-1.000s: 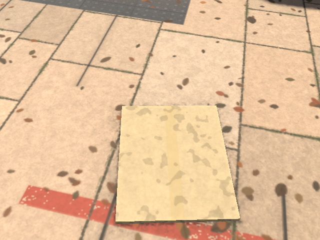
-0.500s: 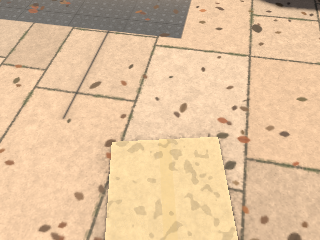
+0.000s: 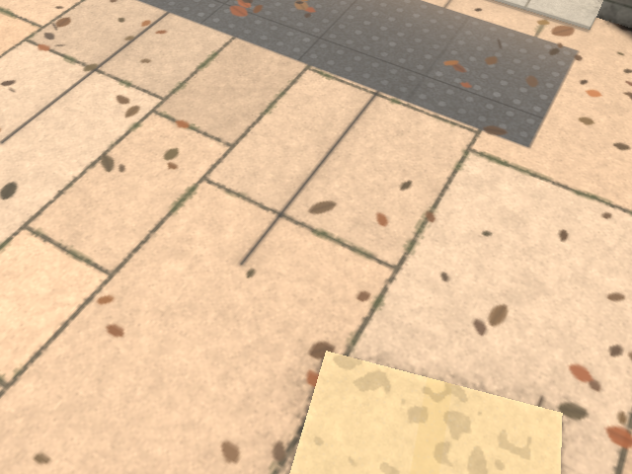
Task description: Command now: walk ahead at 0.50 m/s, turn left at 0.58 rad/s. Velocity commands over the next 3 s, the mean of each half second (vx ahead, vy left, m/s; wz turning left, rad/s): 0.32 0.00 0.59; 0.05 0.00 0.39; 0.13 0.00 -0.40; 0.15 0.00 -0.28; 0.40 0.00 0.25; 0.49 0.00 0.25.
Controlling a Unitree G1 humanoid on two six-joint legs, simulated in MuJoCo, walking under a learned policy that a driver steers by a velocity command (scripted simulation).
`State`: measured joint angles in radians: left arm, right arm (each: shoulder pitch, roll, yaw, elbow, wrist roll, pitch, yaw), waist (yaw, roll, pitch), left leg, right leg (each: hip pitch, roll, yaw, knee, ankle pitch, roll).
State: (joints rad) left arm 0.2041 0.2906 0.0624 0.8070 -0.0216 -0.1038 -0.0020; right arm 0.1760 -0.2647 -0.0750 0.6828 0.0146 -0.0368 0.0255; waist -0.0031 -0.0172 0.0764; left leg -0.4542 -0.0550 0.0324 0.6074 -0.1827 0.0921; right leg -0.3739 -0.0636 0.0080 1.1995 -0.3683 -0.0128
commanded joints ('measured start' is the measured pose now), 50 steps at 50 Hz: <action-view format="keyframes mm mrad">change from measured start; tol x16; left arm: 1 -35 101 26 -105 15 -31 0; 11 -245 55 -2 -171 25 -2 -11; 18 6 214 53 -144 67 10 -5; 50 -106 78 15 -71 6 133 7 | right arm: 1 41 -96 -24 -65 -8 -23 -9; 16 96 -100 -42 -83 9 21 -61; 18 332 -41 -14 -105 6 21 -58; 40 97 -282 -78 -148 -18 86 -37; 50 -99 -104 2 -84 -47 20 -45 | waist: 1 5 69 -157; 15 23 142 -151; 18 -47 -345 -402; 21 6 -99 -241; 38 -26 -108 -183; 40 27 327 -177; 50 5 147 -166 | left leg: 1 327 231 -429 -371 -56 196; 14 195 156 -382 -151 129 80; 16 156 71 -354 35 72 10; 18 -187 -62 -198 555 -561 -88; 20 -284 48 -170 707 -384 -137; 37 131 88 16 7 -82 -81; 39 335 84 -41 -220 146 -14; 40 485 360 -397 -221 534 106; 50 308 284 -121 -250 409 113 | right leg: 1 -282 -66 86 -34 71 -14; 16 160 21 71 -761 470 -2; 18 555 -420 613 -785 696 -250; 21 341 -278 387 -846 326 -200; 24 150 -195 183 -903 390 -194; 36 216 -275 -12 -845 449 -196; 39 78 -177 -115 -621 295 -63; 41 -299 25 -72 -152 -275 62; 50 -39 1 -5 -375 13 80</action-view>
